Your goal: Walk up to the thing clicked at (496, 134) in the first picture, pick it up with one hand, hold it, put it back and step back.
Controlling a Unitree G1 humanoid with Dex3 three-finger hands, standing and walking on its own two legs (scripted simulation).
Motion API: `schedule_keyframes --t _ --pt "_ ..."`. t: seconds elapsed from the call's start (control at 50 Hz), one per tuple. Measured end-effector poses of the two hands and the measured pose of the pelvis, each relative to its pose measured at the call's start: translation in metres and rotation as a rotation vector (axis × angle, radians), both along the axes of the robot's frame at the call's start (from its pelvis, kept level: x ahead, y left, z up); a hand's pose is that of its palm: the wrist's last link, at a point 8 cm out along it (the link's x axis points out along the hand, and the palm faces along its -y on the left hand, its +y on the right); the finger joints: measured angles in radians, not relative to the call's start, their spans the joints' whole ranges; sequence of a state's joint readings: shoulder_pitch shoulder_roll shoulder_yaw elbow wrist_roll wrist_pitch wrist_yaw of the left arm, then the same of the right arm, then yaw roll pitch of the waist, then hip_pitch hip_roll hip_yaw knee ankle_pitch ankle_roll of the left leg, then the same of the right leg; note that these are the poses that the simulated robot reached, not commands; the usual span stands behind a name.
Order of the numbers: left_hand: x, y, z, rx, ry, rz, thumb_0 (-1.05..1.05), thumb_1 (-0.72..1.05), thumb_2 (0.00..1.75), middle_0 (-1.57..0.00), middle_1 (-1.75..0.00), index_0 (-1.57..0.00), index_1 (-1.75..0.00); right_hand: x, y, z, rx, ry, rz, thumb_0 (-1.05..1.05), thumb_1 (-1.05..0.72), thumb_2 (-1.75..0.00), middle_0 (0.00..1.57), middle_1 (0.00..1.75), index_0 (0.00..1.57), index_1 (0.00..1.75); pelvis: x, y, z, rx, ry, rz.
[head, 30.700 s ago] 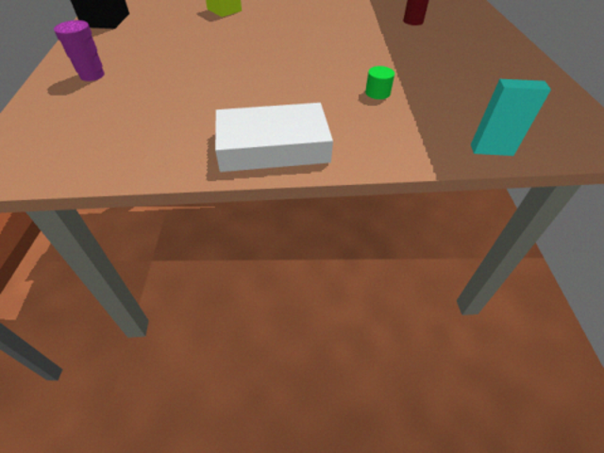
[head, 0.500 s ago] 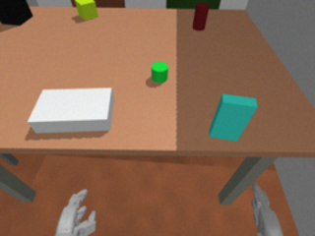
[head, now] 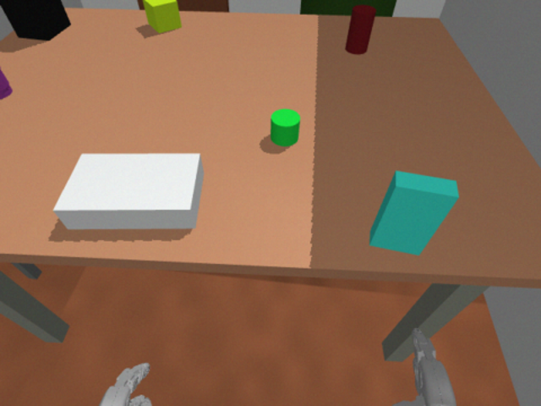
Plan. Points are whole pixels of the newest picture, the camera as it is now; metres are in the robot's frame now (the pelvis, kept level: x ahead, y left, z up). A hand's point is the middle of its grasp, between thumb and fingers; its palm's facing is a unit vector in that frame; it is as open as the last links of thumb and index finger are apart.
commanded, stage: home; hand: right
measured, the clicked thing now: (408, 216) +0.39 -0.20 +0.06
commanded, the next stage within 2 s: stand in 1.86 s
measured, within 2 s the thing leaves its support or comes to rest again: neither
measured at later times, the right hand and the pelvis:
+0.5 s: hand out of the picture +0.05 -0.28 -0.14, palm faces -0.07 +0.92 -0.39, open 17.5 cm; pelvis -0.02 -0.01 +0.00, yaw +1 degrees
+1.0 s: hand out of the picture +0.04 -0.26 -0.15, palm faces -0.08 +0.93 -0.35, open 17.2 cm; pelvis -0.03 -0.01 +0.01, yaw +1 degrees
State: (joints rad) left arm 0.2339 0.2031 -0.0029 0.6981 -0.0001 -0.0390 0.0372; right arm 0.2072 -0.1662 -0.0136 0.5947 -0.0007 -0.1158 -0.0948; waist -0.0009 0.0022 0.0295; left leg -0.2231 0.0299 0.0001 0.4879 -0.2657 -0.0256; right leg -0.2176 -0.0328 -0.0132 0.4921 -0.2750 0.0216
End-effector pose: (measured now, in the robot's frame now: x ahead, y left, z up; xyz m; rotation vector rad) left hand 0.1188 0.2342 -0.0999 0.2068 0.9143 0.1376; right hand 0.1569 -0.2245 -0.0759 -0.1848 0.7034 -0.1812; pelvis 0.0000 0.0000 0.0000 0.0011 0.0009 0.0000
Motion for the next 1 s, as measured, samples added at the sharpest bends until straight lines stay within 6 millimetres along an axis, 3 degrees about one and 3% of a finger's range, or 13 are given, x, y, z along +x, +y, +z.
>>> schedule_keyframes --t 0.1,0.18,0.32,0.44,0.68,1.0 --pt "0.003 0.003 0.000 0.016 0.009 -0.034 0.01 0.90 0.90 -0.20 -0.31 -0.20 -0.30 -0.003 -0.001 -0.006 -0.017 0.045 0.055 -0.01 0.57 -0.04 0.05 0.04 0.05 0.05 -0.001 0.000 -0.001 -0.001 0.002 -0.001" --pt "-0.003 0.022 -0.003 0.049 0.048 -0.044 0.00 0.90 0.90 -0.20 -0.31 -0.20 -0.30 -0.021 -0.025 -0.017 -0.069 0.178 0.103 -0.01 0.56 -0.04 0.06 0.04 0.06 0.05 -0.002 -0.001 -0.002 -0.002 -0.006 0.000" --pt "-0.035 0.059 -0.005 0.119 0.170 -0.004 0.00 0.90 0.90 -0.20 -0.30 -0.20 -0.30 -0.068 -0.073 -0.024 -0.146 0.368 0.047 -0.01 0.56 -0.04 0.06 0.04 0.06 0.05 -0.006 -0.003 0.000 -0.003 -0.028 0.005" --pt "-0.066 0.070 -0.006 0.145 0.279 0.019 0.00 0.90 0.90 -0.20 -0.30 -0.20 -0.30 -0.100 -0.092 -0.027 -0.163 0.476 0.014 -0.01 0.55 -0.05 0.05 0.05 0.06 0.05 -0.012 -0.007 0.004 -0.002 -0.043 0.008" --pt "-0.101 0.057 -0.012 0.119 0.360 0.037 0.00 0.90 0.90 -0.20 -0.30 -0.20 -0.30 -0.124 -0.089 -0.035 -0.129 0.545 0.025 -0.01 0.52 -0.06 0.06 0.05 0.06 0.06 -0.025 -0.013 0.007 -0.005 -0.054 0.011" --pt "-0.104 0.054 -0.013 0.103 0.358 0.060 0.00 0.90 0.90 -0.20 -0.30 -0.20 -0.30 -0.120 -0.084 -0.035 -0.122 0.530 0.028 -0.01 0.48 -0.08 0.06 0.06 0.06 0.06 -0.029 -0.013 0.007 -0.007 -0.055 0.013"
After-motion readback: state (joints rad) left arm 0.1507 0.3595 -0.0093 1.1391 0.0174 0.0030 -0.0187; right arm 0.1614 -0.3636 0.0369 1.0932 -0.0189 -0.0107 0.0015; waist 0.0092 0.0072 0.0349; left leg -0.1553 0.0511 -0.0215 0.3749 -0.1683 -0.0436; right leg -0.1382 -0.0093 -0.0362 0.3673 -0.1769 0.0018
